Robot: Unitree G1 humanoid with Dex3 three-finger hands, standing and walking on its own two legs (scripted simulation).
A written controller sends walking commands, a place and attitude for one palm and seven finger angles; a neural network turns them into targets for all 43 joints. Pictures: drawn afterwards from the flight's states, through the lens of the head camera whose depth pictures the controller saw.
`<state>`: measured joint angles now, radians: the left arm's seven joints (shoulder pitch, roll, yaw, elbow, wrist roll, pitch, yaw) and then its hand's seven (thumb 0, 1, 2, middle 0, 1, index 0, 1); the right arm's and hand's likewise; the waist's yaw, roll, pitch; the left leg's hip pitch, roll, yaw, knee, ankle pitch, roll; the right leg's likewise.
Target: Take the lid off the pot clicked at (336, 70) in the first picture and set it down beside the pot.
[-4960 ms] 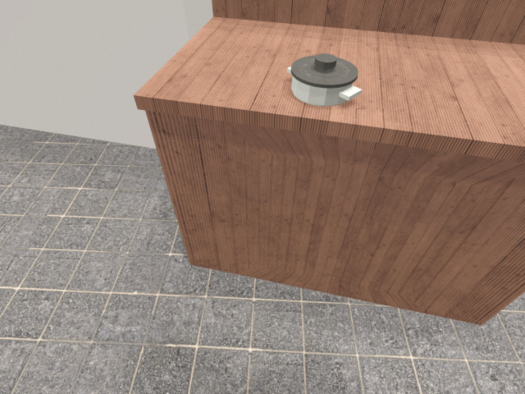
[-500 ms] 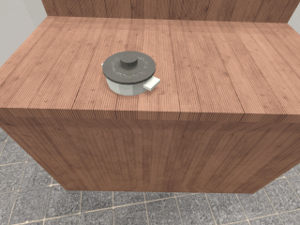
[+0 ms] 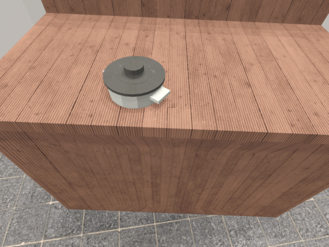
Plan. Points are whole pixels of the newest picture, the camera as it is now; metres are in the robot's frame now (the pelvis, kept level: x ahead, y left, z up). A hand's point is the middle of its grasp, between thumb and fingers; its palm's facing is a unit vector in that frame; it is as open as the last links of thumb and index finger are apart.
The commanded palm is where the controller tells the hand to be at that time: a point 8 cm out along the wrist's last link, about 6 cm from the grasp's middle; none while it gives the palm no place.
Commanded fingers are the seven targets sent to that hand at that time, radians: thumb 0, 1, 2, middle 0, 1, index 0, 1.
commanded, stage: shuffle to correct the standing spot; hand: left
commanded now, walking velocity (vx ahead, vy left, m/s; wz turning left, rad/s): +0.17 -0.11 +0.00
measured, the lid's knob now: (133, 67) +0.51 +0.12 +0.17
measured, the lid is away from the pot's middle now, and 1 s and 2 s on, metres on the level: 0.00 0.00 0.00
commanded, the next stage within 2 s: come to a stop and stand still in 0.02 s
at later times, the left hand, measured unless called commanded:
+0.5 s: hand out of the picture +0.14 +0.18 -0.16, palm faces +0.06 -0.98 -0.21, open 7.4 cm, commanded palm none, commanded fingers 0.00 0.90 0.90 -0.20 -0.30 -0.20 -0.30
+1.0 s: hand out of the picture +0.05 +0.15 -0.16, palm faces +0.05 -0.97 -0.24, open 7.4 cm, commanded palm none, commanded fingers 0.00 0.90 0.90 -0.20 -0.30 -0.20 -0.30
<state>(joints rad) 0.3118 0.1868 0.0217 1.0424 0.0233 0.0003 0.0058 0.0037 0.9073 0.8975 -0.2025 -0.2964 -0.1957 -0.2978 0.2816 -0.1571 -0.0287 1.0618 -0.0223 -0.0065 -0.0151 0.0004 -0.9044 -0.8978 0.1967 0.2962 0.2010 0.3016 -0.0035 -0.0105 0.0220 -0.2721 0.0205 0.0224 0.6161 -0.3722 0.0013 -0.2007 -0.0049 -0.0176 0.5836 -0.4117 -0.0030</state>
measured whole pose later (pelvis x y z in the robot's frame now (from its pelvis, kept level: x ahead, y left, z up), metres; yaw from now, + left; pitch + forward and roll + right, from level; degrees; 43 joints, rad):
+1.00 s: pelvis +0.01 -0.04 +0.01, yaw +0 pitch -1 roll +2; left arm 0.28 0.21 0.04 0.91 0.04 0.03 0.03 0.00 0.90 0.90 -0.21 -0.30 -0.20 -0.30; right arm 0.21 -0.21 -0.06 0.95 -0.02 0.06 0.01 0.00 -0.91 -0.90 0.19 0.30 0.20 0.30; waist 0.03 -0.06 0.08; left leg -0.36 -0.01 0.01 0.80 -0.41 -0.04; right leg -0.29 -0.05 0.02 0.51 -0.20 0.00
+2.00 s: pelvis +0.02 -0.04 +0.01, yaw -1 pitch -2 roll +0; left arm 0.31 0.17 0.01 1.06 0.01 -0.01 0.04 0.00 0.91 0.90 -0.20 -0.30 -0.20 -0.30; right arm 0.23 -0.17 -0.02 1.06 -0.01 0.00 -0.03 0.00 -0.92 -0.90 0.20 0.30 0.20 0.30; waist 0.00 -0.01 0.01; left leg -0.19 0.01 0.01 0.55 -0.32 -0.01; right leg -0.19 -0.02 -0.01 0.55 -0.32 0.01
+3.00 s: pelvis -0.02 -0.01 +0.01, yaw +0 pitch -2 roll +0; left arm 0.36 0.13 0.01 1.08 0.02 -0.01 0.03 0.00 0.91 0.90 -0.20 -0.30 -0.20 -0.30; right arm 0.30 -0.12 -0.03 1.10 -0.01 0.00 -0.02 0.01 -0.91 -0.90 0.20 0.30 0.20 0.30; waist 0.00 -0.02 0.02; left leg -0.26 -0.02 0.02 0.52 -0.23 0.03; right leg -0.25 -0.06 0.00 0.49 -0.22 0.05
